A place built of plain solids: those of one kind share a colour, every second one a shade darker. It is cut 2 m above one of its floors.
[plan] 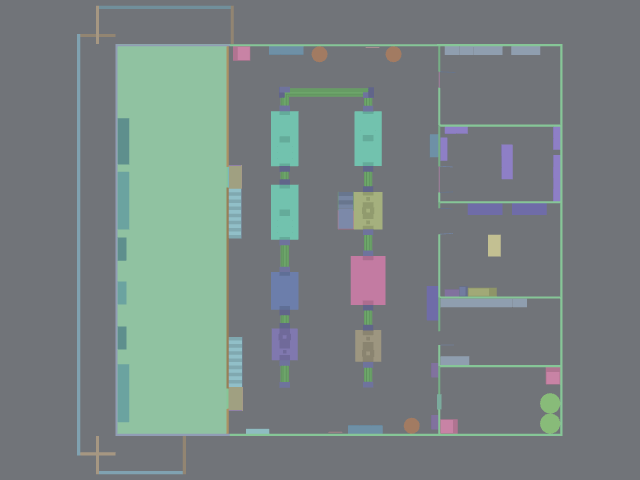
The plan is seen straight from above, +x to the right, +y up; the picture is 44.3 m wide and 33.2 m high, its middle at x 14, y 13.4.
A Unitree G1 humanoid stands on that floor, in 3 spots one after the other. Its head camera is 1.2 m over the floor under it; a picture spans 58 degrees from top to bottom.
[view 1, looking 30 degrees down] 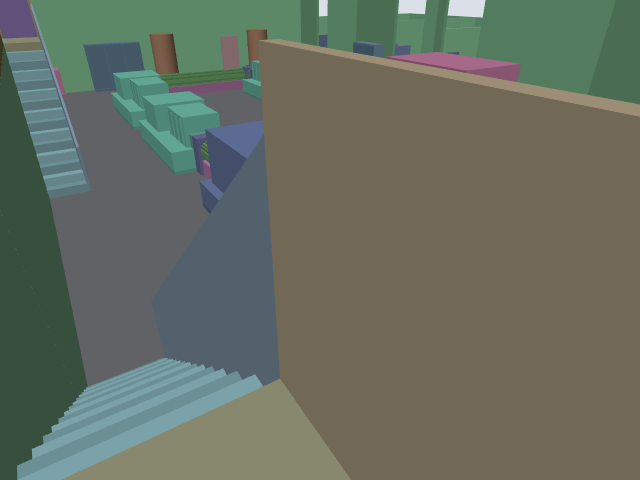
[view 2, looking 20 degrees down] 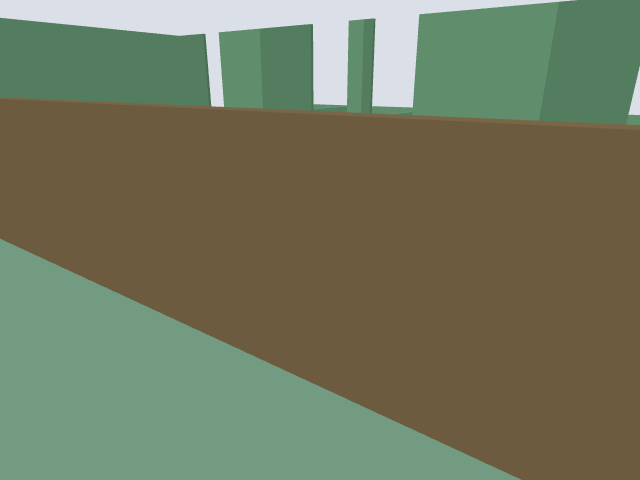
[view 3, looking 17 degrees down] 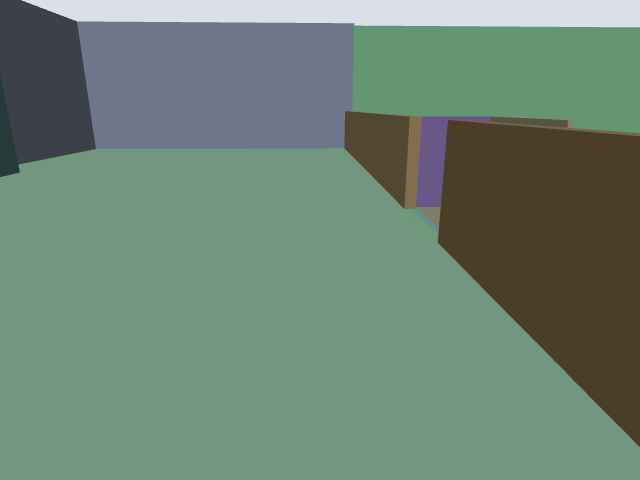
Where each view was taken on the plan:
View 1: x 8.14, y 2.23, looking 58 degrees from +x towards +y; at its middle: mezz_cheek_landing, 1.00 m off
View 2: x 6.31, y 6.93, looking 35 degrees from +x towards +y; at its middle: mezz_parapet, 1.59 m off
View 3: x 6.31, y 13.24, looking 88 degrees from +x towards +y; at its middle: mezz_deck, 4.10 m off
